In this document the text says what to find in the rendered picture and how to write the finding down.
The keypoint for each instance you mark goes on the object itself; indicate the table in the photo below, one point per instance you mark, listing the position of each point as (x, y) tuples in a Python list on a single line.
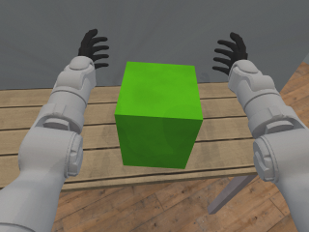
[(223, 147)]

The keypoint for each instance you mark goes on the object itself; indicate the robot right forearm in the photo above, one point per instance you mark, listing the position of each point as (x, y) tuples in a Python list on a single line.
[(265, 110)]

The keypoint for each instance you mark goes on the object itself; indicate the robot left hand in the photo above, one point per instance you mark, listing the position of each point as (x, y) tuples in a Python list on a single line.
[(87, 49)]

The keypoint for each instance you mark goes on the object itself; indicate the robot right upper arm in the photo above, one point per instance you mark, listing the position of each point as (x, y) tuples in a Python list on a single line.
[(283, 159)]

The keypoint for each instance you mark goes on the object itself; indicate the carton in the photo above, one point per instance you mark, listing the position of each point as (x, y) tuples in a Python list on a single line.
[(158, 114)]

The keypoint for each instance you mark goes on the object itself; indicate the robot right hand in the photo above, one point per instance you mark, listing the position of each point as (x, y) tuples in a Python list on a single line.
[(239, 53)]

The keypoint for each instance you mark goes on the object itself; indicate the robot left forearm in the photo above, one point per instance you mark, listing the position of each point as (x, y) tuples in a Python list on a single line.
[(68, 99)]

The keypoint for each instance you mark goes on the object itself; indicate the robot left upper arm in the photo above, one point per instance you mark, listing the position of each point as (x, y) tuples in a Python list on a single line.
[(48, 158)]

